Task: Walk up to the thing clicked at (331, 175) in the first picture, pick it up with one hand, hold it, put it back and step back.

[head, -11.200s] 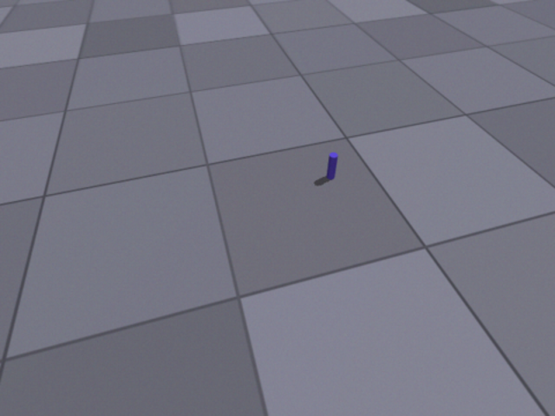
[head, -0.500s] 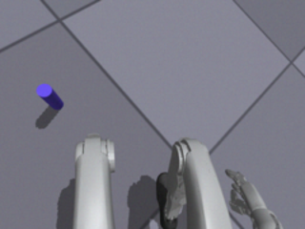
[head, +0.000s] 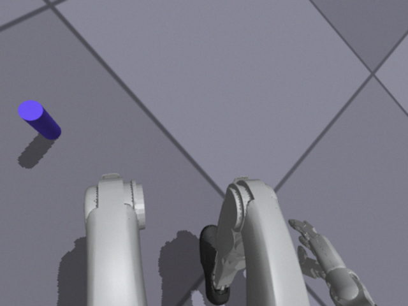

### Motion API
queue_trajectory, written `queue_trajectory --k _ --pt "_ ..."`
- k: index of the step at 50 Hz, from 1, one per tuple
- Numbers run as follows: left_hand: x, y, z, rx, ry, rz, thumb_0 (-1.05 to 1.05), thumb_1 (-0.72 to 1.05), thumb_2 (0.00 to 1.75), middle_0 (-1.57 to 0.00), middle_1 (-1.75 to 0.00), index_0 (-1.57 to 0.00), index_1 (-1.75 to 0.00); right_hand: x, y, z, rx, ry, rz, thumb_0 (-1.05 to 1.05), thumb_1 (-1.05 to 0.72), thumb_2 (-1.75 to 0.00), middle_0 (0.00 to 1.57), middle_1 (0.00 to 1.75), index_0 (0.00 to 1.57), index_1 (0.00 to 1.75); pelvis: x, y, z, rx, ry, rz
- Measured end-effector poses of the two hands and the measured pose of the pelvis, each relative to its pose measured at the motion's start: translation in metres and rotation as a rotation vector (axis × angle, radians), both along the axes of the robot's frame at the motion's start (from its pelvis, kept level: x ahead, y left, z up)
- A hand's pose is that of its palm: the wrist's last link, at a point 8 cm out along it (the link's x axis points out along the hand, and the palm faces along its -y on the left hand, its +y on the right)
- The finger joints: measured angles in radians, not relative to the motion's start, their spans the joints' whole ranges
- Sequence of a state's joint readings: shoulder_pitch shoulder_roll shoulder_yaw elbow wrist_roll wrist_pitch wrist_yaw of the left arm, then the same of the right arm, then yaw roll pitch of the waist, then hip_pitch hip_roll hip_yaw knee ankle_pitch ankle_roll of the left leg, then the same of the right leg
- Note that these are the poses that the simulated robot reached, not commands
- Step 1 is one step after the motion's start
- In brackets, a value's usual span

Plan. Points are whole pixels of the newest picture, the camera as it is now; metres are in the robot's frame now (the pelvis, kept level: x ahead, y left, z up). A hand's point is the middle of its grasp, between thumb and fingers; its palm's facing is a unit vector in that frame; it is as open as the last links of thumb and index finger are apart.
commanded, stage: approach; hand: left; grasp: from the side
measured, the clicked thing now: (42, 122) +0.45 +0.36 -0.27
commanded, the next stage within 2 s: close in in 0.28 s
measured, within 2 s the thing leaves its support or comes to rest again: neither
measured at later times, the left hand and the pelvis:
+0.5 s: hand out of the picture +0.36 +0.41 -0.21, palm faces +0.46 -0.89 -0.02, open 17.4 cm; pelvis -0.01 +0.01 -0.06, yaw -5 degrees
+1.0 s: hand (37, 148) +0.38 +0.35 -0.25, palm faces +0.48 -0.88 -0.02, open 17.4 cm; pelvis -0.01 +0.01 -0.07, yaw -7 degrees
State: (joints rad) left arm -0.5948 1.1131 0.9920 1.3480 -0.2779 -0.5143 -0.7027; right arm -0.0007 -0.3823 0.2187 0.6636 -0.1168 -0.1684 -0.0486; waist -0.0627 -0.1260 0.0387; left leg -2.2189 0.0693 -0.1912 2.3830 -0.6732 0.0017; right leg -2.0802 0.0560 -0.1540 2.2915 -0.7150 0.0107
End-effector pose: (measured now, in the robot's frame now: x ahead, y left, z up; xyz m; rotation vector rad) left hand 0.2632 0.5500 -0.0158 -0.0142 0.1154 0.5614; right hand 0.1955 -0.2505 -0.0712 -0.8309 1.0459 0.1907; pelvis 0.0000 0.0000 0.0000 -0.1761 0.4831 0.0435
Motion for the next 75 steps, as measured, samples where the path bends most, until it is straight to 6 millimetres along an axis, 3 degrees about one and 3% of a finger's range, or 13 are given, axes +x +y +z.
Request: queue_trajectory --k 6,10,19,29,43,52,62,75 --pt "0.022 -0.028 -0.073 -0.059 0.049 -0.034 -0.02 -0.61 0.07 -0.08 -0.10 -0.06 -0.13 -0.003 0.001 -0.008 -0.054 0.044 0.050 0.00 -0.90 -0.90 0.20 0.30 0.20 0.30 -0.001 0.001 -0.017 -0.014 -0.050 -0.015" --pt "0.038 -0.046 -0.108 -0.045 0.027 -0.042 -0.02 -0.61 0.08 -0.08 -0.11 -0.06 -0.13 -0.006 0.002 -0.010 -0.101 0.077 0.079 0.00 -0.90 -0.90 0.20 0.30 0.20 0.30 -0.002 0.002 -0.028 -0.028 -0.088 -0.026" --pt "0.052 -0.074 -0.162 -0.019 0.064 -0.067 -0.02 -0.61 0.11 -0.09 -0.16 -0.08 -0.17 -0.018 0.000 -0.017 -0.183 0.138 0.118 0.00 -0.91 -0.90 0.20 0.30 0.20 0.30 -0.005 0.007 -0.048 -0.057 -0.166 -0.049" --pt "0.064 -0.125 -0.208 -0.047 0.036 -0.048 -0.02 -0.61 0.08 -0.09 -0.16 -0.09 -0.16 -0.028 0.007 -0.020 -0.219 0.157 0.173 0.00 -0.92 -0.90 0.20 0.30 0.21 0.30 -0.011 0.008 -0.066 -0.076 -0.263 -0.069" --pt "0.071 -0.139 -0.217 0.033 0.034 -0.064 -0.02 -0.61 0.10 -0.08 -0.17 -0.09 -0.16 -0.051 0.009 -0.022 -0.235 0.220 0.155 0.00 -0.92 -0.90 0.20 0.30 0.21 0.30 -0.014 0.015 -0.073 -0.110 -0.300 -0.079" --pt "0.078 -0.164 -0.230 -0.005 0.007 -0.059 -0.02 -0.60 0.12 -0.06 -0.16 -0.08 -0.15 -0.045 0.015 -0.019 -0.234 0.208 0.171 0.00 -0.92 -0.90 0.20 0.30 0.21 0.30 -0.013 0.014 -0.074 -0.112 -0.309 -0.085" --pt "0.081 -0.158 -0.228 0.038 -0.003 -0.051 -0.02 -0.60 0.15 -0.05 -0.15 -0.06 -0.14 -0.039 0.012 -0.021 -0.246 0.223 0.172 0.00 -0.91 -0.90 0.20 0.30 0.21 0.30 -0.011 0.015 -0.075 -0.116 -0.303 -0.086" --pt "0.088 -0.171 -0.229 -0.003 -0.021 -0.035 -0.02 -0.55 0.20 -0.06 -0.13 -0.06 -0.14 -0.036 0.013 -0.022 -0.236 0.206 0.176 0.00 -0.90 -0.90 0.20 0.30 0.20 0.30 -0.012 0.013 -0.075 -0.110 -0.308 -0.090"
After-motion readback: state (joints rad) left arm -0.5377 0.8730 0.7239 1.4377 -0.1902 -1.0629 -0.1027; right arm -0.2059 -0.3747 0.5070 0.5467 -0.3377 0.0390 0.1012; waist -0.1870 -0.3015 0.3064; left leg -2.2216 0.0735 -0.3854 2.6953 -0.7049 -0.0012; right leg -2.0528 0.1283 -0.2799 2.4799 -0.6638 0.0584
